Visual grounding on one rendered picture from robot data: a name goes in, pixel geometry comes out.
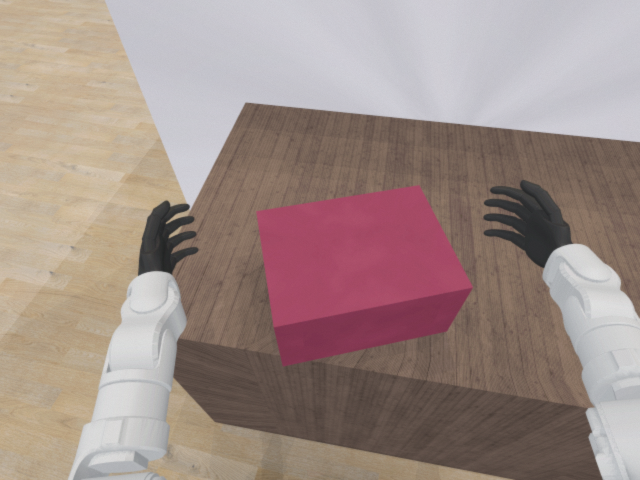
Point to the pedestal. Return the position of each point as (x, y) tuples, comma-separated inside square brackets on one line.
[(501, 392)]

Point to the right robot upper arm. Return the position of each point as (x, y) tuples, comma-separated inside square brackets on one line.
[(615, 438)]

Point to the carton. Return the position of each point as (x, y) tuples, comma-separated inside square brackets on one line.
[(358, 272)]

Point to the left robot forearm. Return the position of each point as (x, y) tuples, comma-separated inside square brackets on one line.
[(128, 427)]

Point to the robot left hand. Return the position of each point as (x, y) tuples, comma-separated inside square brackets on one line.
[(156, 247)]

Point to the right robot forearm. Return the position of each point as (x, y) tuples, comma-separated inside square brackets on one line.
[(600, 320)]

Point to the robot right hand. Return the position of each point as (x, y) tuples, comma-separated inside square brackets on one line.
[(543, 226)]

